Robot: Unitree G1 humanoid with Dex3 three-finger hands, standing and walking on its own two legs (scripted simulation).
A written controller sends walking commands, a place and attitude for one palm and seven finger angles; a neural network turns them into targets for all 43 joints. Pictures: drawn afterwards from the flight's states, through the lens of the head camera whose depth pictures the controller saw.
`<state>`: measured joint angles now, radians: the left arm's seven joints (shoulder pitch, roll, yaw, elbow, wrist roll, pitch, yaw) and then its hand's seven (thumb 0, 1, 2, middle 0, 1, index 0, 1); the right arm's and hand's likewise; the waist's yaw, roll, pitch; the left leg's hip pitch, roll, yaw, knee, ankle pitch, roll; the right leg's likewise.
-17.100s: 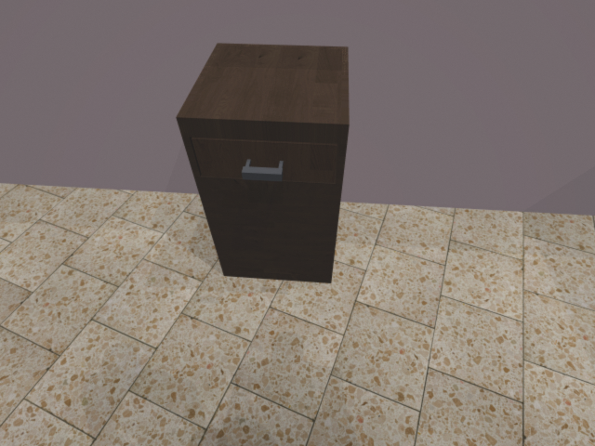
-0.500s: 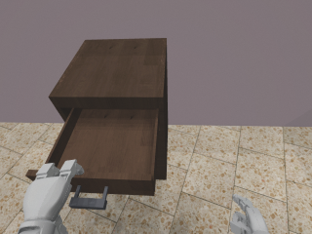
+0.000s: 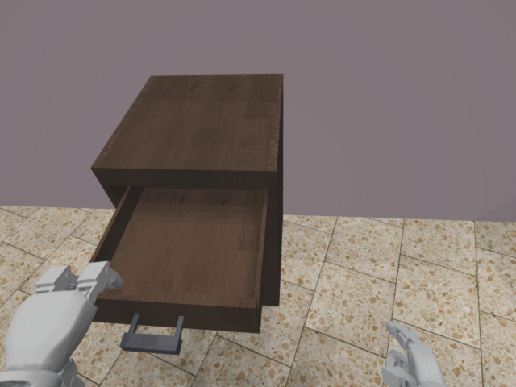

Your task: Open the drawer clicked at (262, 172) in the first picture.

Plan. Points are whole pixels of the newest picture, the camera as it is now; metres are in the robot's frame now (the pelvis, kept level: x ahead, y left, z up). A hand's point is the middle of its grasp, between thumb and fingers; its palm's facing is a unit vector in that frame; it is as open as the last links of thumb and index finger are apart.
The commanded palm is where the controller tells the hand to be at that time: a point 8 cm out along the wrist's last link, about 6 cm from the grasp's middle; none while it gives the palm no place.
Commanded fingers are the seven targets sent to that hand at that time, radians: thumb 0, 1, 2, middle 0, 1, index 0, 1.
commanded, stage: draw the hand back to the body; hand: left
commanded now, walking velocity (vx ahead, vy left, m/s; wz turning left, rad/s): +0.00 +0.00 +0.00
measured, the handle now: (155, 331) +0.23 +0.25 -0.13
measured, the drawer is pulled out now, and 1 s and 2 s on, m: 0.28 0.28 0.28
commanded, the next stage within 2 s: step back with the hand held close in 1.12 s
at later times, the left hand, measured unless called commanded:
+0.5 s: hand (78, 286) +0.19 +0.23 +0.15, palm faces +0.35 -0.85 -0.39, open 12.3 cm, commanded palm +0.14 +0.27 +0.17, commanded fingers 0.00 0.20 0.60 -0.25 -0.75 -0.25 -0.75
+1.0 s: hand (69, 272) +0.19 +0.23 +0.18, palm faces +0.42 -0.81 -0.41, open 8.1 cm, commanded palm +0.14 +0.27 +0.20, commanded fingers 0.00 0.90 0.90 -0.20 -0.30 -0.20 -0.30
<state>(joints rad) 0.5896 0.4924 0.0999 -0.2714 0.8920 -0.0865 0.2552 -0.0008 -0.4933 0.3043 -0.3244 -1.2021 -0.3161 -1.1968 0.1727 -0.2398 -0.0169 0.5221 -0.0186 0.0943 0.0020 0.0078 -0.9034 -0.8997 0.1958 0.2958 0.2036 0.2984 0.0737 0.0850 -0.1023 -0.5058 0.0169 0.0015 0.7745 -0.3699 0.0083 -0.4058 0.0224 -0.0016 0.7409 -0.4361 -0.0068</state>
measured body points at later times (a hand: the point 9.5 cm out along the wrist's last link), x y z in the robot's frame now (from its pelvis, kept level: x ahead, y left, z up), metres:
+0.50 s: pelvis +0.01 +0.00 +0.02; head +0.00 -0.02 +0.47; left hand +0.17 +0.28 +0.17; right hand +0.20 -0.20 -0.06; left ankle +0.01 +0.11 -0.71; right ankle -0.04 -0.12 -0.71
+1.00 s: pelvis +0.02 -0.02 +0.03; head +0.01 -0.05 +0.48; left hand +0.16 +0.27 +0.21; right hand +0.22 -0.23 -0.05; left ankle +0.01 +0.11 -0.71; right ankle -0.04 -0.12 -0.71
